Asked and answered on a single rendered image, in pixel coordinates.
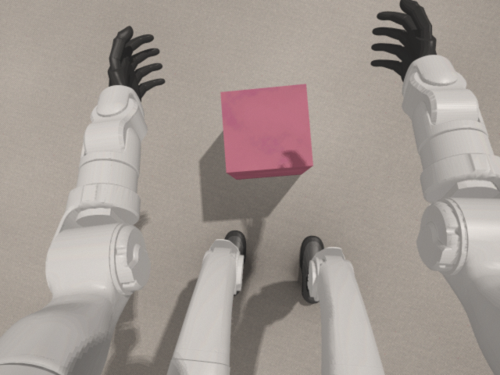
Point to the right robot upper arm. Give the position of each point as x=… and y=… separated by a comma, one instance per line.
x=460, y=238

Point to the left robot upper arm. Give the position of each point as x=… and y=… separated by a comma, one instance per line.
x=92, y=272

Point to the left robot foot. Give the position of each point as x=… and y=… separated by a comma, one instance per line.
x=238, y=239

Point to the left robot forearm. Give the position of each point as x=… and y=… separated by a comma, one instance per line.
x=109, y=169

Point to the right robot forearm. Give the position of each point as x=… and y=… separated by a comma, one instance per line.
x=451, y=138

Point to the carton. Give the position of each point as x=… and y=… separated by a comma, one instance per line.
x=266, y=132

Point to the robot right shin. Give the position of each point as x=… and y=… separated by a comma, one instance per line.
x=330, y=251

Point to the robot right hand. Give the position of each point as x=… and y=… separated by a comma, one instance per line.
x=417, y=39

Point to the robot left hand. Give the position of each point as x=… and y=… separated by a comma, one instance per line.
x=123, y=63

